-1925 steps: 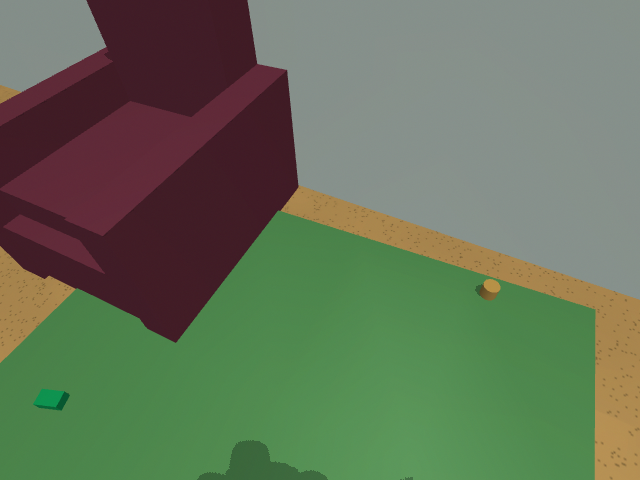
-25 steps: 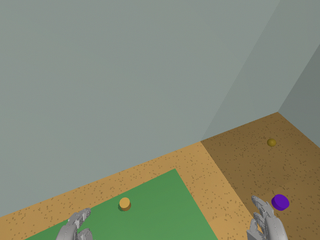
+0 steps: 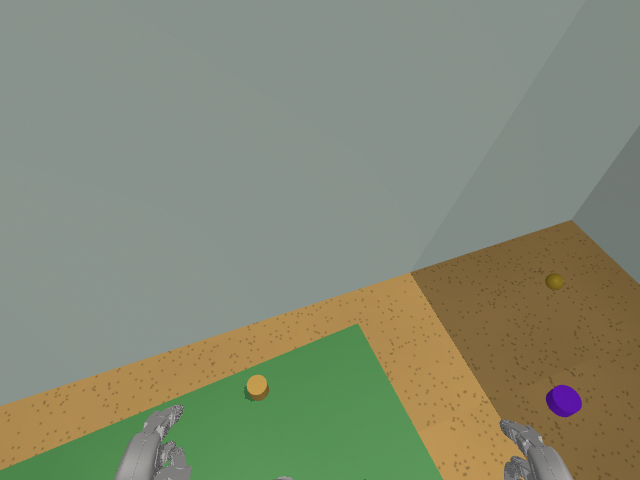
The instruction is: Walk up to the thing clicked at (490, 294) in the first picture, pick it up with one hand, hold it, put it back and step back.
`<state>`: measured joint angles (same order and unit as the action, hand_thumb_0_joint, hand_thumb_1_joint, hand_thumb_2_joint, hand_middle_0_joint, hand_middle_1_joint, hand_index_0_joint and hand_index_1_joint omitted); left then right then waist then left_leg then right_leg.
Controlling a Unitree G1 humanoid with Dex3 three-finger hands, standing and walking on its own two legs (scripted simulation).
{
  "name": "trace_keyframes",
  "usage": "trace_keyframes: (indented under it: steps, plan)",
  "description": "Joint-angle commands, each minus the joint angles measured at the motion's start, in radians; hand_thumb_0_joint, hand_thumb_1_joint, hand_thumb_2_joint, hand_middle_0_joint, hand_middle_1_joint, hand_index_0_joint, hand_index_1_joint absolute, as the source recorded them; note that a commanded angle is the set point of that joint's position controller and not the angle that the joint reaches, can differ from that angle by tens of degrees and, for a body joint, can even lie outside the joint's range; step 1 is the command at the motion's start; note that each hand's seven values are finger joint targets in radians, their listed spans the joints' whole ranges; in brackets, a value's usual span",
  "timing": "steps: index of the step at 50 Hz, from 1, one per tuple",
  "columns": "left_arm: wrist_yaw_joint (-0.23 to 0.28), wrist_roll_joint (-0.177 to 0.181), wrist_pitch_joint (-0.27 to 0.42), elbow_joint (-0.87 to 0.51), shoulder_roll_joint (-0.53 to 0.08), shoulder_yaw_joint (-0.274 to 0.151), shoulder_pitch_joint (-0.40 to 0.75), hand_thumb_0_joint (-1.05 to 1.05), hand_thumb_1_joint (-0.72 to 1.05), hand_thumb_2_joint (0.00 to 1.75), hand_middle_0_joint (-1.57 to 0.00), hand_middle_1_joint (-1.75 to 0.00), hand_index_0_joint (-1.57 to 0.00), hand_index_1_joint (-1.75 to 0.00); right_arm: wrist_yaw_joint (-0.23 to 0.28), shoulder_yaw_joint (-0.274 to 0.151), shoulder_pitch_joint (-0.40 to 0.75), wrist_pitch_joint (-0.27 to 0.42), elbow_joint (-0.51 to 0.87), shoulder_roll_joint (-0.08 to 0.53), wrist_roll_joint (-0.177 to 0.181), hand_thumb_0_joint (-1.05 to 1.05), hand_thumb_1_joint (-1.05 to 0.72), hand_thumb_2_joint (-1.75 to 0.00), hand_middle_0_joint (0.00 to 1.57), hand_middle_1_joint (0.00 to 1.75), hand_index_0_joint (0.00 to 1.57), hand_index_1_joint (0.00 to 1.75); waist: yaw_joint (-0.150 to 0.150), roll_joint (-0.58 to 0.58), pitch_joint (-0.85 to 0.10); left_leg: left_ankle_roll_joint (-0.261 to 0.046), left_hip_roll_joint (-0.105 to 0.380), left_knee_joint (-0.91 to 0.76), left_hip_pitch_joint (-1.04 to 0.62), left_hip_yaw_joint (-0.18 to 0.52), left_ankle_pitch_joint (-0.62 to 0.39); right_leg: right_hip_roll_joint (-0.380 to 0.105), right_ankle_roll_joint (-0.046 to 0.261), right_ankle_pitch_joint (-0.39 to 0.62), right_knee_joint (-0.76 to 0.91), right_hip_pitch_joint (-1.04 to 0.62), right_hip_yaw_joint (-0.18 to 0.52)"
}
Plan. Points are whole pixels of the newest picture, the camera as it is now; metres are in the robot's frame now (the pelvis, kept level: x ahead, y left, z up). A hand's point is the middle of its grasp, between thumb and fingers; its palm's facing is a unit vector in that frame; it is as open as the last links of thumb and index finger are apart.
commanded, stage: stand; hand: left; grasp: from above
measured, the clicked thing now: (258, 387) +0.48 +0.23 -0.70
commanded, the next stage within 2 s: none
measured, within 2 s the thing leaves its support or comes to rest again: neither
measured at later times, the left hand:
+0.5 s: hand out of the picture +0.05 +0.24 -0.12, palm faces +0.04 -0.95 -0.32, open 7.4 cm
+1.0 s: hand out of the picture +0.06 +0.24 -0.11, palm faces +0.01 -0.94 -0.33, open 7.4 cm
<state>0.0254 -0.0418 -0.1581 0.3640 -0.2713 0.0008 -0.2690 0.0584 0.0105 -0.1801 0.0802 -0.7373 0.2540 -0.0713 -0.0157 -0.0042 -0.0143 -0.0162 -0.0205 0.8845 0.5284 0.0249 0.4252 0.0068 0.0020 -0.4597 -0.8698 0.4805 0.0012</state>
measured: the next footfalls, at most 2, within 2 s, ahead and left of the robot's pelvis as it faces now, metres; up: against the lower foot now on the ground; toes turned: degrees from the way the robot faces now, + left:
none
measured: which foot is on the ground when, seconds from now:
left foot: down 0.00-1.00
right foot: down 0.00-1.00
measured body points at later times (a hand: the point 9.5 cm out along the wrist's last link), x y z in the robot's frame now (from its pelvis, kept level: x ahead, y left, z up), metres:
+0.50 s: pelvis +0.01 +0.01 +0.05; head +0.01 +0.01 +0.50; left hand +0.05 +0.29 -0.09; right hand +0.08 -0.26 -0.10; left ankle +0.02 +0.11 -0.70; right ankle -0.01 -0.12 -0.70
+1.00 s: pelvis +0.00 +0.01 +0.05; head +0.00 +0.00 +0.50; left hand +0.06 +0.29 -0.09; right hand +0.06 -0.28 -0.09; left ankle +0.02 +0.11 -0.70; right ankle -0.01 -0.12 -0.70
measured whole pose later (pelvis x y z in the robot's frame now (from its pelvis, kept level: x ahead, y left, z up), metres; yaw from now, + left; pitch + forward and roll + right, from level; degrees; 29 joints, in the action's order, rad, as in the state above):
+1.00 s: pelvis +0.00 +0.01 +0.05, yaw +0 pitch -4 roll +0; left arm 0.02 -0.02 0.00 1.16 -0.30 -0.03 -0.13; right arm 0.02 -0.03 -0.13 0.00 -1.14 0.31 -0.02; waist 0.00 0.01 0.07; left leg -0.02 -0.03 0.34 0.11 0.02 0.16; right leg -0.01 -0.01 -0.20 -0.33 0.08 0.02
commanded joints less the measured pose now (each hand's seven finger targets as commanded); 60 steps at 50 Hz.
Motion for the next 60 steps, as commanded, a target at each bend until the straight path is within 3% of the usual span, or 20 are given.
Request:
trace_keyframes:
  steps: [1,7,13,16,22,25,27,35,42,50,60]
  plan:
    - [0.016,-0.007,0.121,0.101,-0.159,-0.094,0.072,0.0,0.9,0.9,-0.2,-0.3,-0.2,-0.3,-0.035,-0.092,0.038,0.007,0.032,0.16,0.022,0.0,-0.9,-0.9,0.2,0.3,0.2,0.3,-0.011,-0.03,-0.113,-0.044,0.04,-0.212,-0.186,0.069,-0.253,-0.089,0.051,0.244,0.249,-0.14,0.134]
    - [0.019,-0.002,0.155,0.334,-0.131,-0.087,0.089,0.0,0.9,0.9,-0.2,-0.3,-0.2,-0.3,-0.034,-0.094,0.066,-0.016,-0.071,0.177,0.016,0.0,-0.9,-0.9,0.2,0.3,0.2,0.3,-0.023,0.079,-0.054,-0.054,0.105,-0.404,-0.231,0.161,-0.256,-0.061,0.018,0.247,0.297,-0.231,0.069]
    - [0.023,0.008,0.173,0.495,-0.159,-0.088,0.107,0.0,0.9,0.9,-0.2,-0.3,-0.2,-0.3,-0.021,-0.092,0.046,-0.035,-0.169,0.183,0.03,0.0,-0.9,-0.9,0.2,0.3,0.2,0.3,0.001,0.001,-0.032,-0.027,0.085,-0.442,-0.365,0.104,-0.415,-0.095,0.023,0.407,0.42,-0.303,0.094]
    - [0.026,0.015,0.173,0.555,-0.162,-0.083,0.103,0.0,0.9,0.9,-0.2,-0.3,-0.2,-0.3,-0.017,-0.093,0.032,-0.041,-0.214,0.194,0.035,0.0,-0.9,-0.9,0.2,0.3,0.2,0.3,0.003,0.013,-0.03,-0.026,0.093,-0.478,-0.416,0.101,-0.453,-0.098,0.017,0.427,0.455,-0.331,0.089]
    - [0.026,0.011,0.167,0.646,-0.176,-0.078,0.114,0.0,0.9,0.9,-0.2,-0.3,-0.2,-0.3,-0.014,-0.09,0.064,-0.05,-0.268,0.205,0.042,0.0,-0.9,-0.9,0.2,0.3,0.2,0.3,-0.004,0.011,0.028,-0.017,0.105,-0.56,-0.422,0.117,-0.342,-0.097,0.013,0.33,0.52,-0.342,0.084]
    - [0.026,0.011,0.172,0.673,-0.179,-0.076,0.125,0.0,0.9,0.9,-0.2,-0.3,-0.2,-0.3,-0.017,-0.088,0.057,-0.053,-0.294,0.208,0.043,0.0,-0.9,-0.9,0.2,0.3,0.2,0.3,0.003,0.003,0.043,-0.015,0.103,-0.575,-0.415,0.11,-0.321,-0.104,0.01,0.334,0.548,-0.358,0.092]
    - [0.024,0.009,0.171,0.69,-0.187,-0.075,0.125,0.0,0.9,0.9,-0.2,-0.3,-0.2,-0.3,-0.022,-0.086,0.074,-0.057,-0.3,0.204,0.045,0.0,-0.9,-0.9,0.2,0.3,0.2,0.3,0.003,-0.003,0.066,-0.009,0.097,-0.595,-0.409,0.114,-0.267,-0.097,0.008,0.283,0.564,-0.342,0.086]
    - [0.022,0.014,0.176,0.718,-0.202,-0.073,0.152,0.0,0.9,0.9,-0.2,-0.3,-0.2,-0.3,-0.024,-0.08,0.082,-0.055,-0.328,0.212,0.047,0.0,-0.9,-0.9,0.2,0.3,0.2,0.3,0.002,0.003,0.04,-0.013,0.109,-0.6,-0.42,0.108,-0.32,-0.112,0.011,0.343,0.583,-0.376,0.093]
    - [0.014,0.015,0.173,0.733,-0.209,-0.07,0.156,0.0,0.9,0.9,-0.2,-0.3,-0.2,-0.3,-0.029,-0.076,0.096,-0.057,-0.337,0.229,0.047,0.0,-0.9,-0.9,0.2,0.3,0.2,0.3,0.002,0.023,0.063,-0.012,0.115,-0.636,-0.38,0.123,-0.202,-0.105,0.012,0.271,0.59,-0.362,0.091]
    - [0.012,0.019,0.183,0.733,-0.223,-0.067,0.186,0.0,0.9,0.9,-0.2,-0.3,-0.2,-0.3,-0.031,-0.066,0.087,-0.05,-0.346,0.238,0.051,0.0,-0.9,-0.9,0.2,0.3,0.2,0.3,0.013,-0.002,0.022,-0.014,0.12,-0.604,-0.437,0.106,-0.361,-0.119,0.011,0.36,0.598,-0.376,0.101]
    - [0.006,0.023,0.179,0.74,-0.23,-0.064,0.184,0.0,0.9,0.9,-0.2,-0.3,-0.2,-0.3,-0.03,-0.063,0.097,-0.049,-0.356,0.254,0.054,0.0,-0.9,-0.9,0.2,0.3,0.2,0.3,0.011,0.003,0.02,-0.013,0.125,-0.615,-0.433,0.103,-0.341,-0.117,0.015,0.356,0.602,-0.378,0.101]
